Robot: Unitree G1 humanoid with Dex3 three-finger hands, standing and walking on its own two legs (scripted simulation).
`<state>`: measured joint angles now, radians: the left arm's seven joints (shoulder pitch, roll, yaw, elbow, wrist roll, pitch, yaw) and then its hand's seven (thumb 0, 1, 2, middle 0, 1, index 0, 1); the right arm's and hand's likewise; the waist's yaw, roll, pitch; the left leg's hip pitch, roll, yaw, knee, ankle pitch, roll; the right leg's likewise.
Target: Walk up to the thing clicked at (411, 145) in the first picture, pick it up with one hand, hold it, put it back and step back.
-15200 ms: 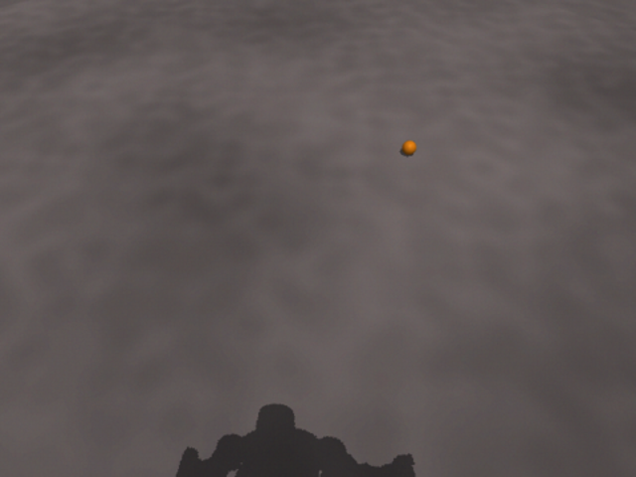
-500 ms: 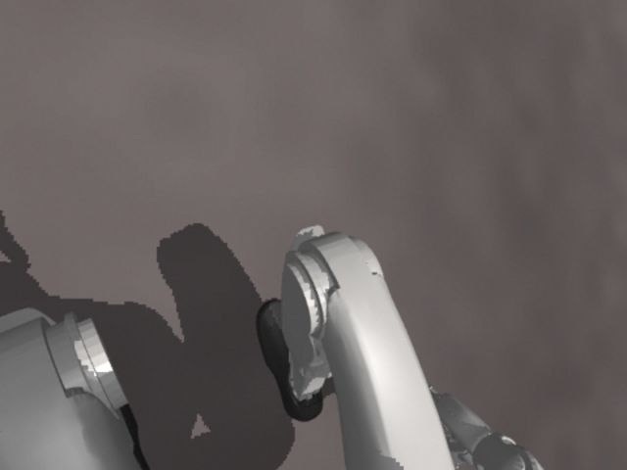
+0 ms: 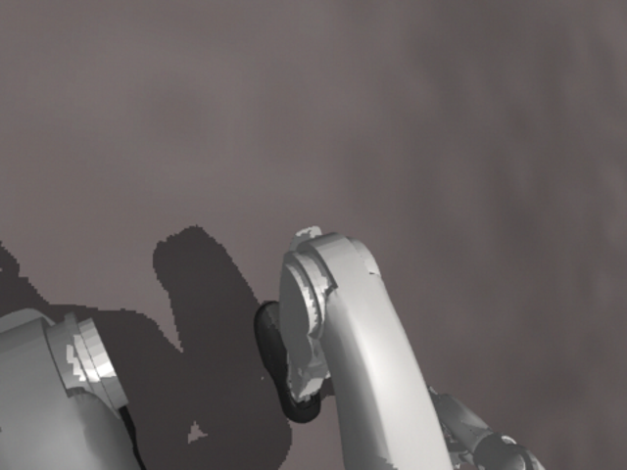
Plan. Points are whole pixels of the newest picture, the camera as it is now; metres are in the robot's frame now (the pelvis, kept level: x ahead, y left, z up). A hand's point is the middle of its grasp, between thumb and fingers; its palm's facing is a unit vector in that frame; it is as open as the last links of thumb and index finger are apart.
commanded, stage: close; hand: left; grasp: from above
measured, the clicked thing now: out of the picture +0.45 +0.36 -0.26
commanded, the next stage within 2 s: settle in 0.44 s
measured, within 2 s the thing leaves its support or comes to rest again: leaves its support in 0.80 s
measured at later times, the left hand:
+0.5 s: hand out of the picture +0.43 +0.36 -0.23, palm faces -0.44 -0.15 -0.89, open 9.3 cm
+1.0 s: hand out of the picture +0.44 +0.37 -0.19, palm faces -0.39 -0.12 -0.91, open 9.2 cm
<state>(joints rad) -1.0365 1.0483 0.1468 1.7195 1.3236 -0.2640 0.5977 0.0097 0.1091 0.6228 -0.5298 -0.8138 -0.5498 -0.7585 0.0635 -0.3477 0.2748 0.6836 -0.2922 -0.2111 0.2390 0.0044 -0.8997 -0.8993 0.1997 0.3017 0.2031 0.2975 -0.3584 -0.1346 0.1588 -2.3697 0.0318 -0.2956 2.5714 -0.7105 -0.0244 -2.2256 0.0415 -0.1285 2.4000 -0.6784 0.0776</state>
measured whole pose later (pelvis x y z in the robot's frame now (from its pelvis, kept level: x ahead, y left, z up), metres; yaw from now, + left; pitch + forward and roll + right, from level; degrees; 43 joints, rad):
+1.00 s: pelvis +0.00 +0.00 +0.01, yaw +1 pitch +30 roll -14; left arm -0.97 0.94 0.14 1.48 1.26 -0.20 0.46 0.04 0.13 0.38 -0.81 -0.57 -0.75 -0.54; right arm 0.11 -0.33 0.20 0.68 -0.23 -0.16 0.24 0.01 -0.91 -0.90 0.20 0.30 0.20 0.30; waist -0.31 -0.07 0.07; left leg -2.39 0.02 -0.27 2.53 -0.70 -0.02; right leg -2.24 0.02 -0.11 2.37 -0.68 0.07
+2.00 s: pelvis -0.01 -0.01 +0.07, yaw +8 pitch +34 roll -8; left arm -0.86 0.75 0.07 1.14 1.15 -0.17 0.11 0.03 0.11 0.41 -0.80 -0.58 -0.75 -0.54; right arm 0.20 -0.29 0.04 0.67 -0.08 0.03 0.12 0.01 -0.93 -0.91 0.20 0.30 0.20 0.30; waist -0.20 0.04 -0.09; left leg -2.24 0.03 -0.14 2.26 -0.63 -0.01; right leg -2.14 -0.02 -0.04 2.19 -0.65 0.06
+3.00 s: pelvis +0.02 -0.01 +0.38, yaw +13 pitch +16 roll -2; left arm -0.36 0.44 -0.15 0.79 1.00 0.00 0.09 0.01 0.14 0.48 -0.70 -0.68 -0.66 -0.62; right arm 0.22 -0.25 -0.03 0.71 0.03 -0.01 -0.06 0.01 -0.91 -0.90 0.20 0.30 0.20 0.30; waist -0.06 0.05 -0.14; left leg -1.01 0.06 -0.02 1.20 -0.46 -0.02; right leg -0.98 -0.03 -0.02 1.16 -0.46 0.03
